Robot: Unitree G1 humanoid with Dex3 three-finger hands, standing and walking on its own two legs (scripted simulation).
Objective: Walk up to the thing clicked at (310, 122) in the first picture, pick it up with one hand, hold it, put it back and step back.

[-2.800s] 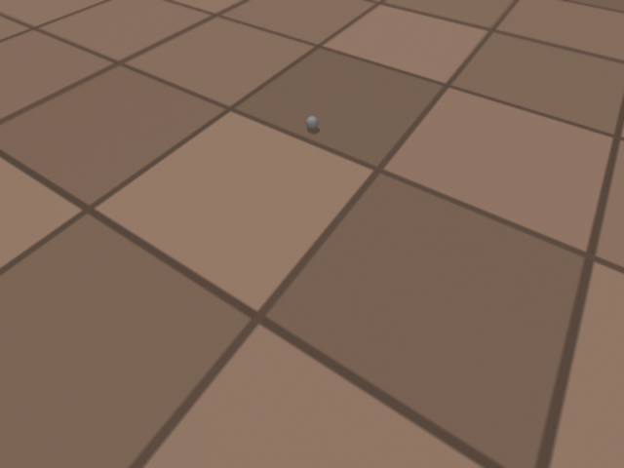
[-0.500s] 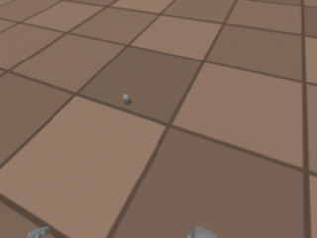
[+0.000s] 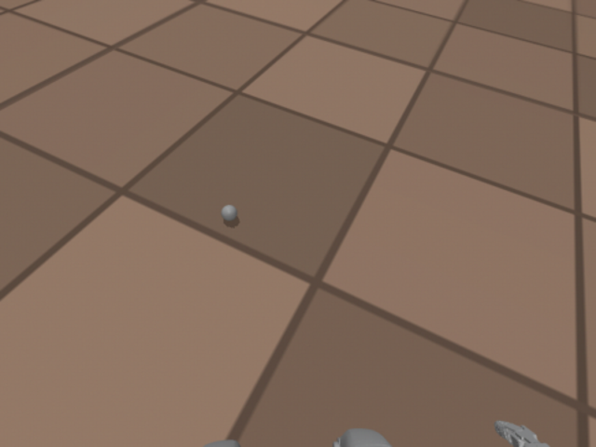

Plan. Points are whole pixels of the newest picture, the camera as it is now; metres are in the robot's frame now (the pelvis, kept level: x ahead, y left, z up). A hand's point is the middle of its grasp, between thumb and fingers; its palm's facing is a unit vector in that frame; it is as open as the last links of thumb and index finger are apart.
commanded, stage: walk up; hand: left
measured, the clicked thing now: (229, 212) +1.08 +0.25 -0.73
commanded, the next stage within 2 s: none
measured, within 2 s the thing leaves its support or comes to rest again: neither
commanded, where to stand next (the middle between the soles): +0.72 +0.01 m, yaw -1 degrees
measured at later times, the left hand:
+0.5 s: hand (167, 309) +0.33 +0.22 -0.11, palm faces -0.04 -0.93 -0.38, open 7.3 cm
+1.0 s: hand (149, 256) +0.46 +0.29 -0.14, palm faces -0.08 -0.94 -0.33, open 7.4 cm
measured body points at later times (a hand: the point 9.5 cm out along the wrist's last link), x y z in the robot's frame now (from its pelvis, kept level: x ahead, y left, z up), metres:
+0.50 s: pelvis +0.22 -0.03 +0.01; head +0.25 -0.06 +0.45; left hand +0.34 +0.27 -0.08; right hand +0.27 -0.35 -0.13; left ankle +0.19 +0.11 -0.66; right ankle +0.28 -0.14 -0.73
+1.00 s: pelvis +0.41 +0.02 +0.01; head +0.43 +0.04 +0.46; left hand +0.46 +0.34 -0.12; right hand +0.46 -0.31 -0.09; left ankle +0.42 +0.13 -0.73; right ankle +0.48 -0.14 -0.68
